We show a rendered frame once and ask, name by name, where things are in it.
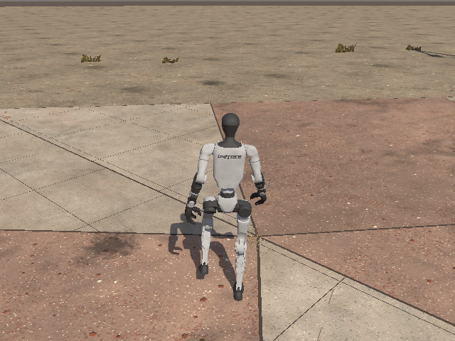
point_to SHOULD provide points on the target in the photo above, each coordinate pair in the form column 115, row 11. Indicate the robot right upper arm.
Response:
column 251, row 151

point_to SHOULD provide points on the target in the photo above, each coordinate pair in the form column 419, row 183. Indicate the humanoid robot head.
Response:
column 230, row 123

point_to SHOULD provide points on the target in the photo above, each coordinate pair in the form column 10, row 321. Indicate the robot right forearm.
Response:
column 261, row 187

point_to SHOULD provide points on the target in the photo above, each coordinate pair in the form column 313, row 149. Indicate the right robot hand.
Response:
column 263, row 198

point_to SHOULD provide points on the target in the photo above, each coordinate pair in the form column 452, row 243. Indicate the left robot hand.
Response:
column 189, row 214

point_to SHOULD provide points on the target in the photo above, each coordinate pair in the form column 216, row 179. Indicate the robot left forearm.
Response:
column 194, row 193

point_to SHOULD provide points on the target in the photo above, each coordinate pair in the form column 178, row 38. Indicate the robot left upper arm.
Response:
column 203, row 162

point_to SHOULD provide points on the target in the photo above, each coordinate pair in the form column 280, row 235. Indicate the robot left foot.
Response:
column 203, row 268

